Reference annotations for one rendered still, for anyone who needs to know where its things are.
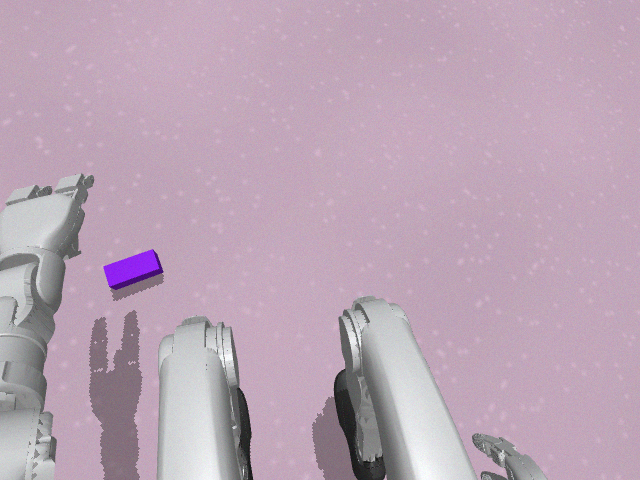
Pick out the right robot hand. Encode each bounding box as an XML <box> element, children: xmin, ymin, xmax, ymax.
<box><xmin>472</xmin><ymin>433</ymin><xmax>548</xmax><ymax>480</ymax></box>

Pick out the right robot foot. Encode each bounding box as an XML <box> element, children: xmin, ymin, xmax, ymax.
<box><xmin>334</xmin><ymin>369</ymin><xmax>386</xmax><ymax>480</ymax></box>

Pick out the small box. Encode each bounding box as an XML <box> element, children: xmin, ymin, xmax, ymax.
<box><xmin>103</xmin><ymin>249</ymin><xmax>164</xmax><ymax>290</ymax></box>

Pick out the left robot foot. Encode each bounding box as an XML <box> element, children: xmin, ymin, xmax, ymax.
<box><xmin>236</xmin><ymin>387</ymin><xmax>253</xmax><ymax>480</ymax></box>

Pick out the left robot hand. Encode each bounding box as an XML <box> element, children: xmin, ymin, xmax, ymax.
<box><xmin>0</xmin><ymin>173</ymin><xmax>94</xmax><ymax>261</ymax></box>

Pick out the left robot arm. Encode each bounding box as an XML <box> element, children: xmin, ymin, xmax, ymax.
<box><xmin>0</xmin><ymin>247</ymin><xmax>66</xmax><ymax>480</ymax></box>

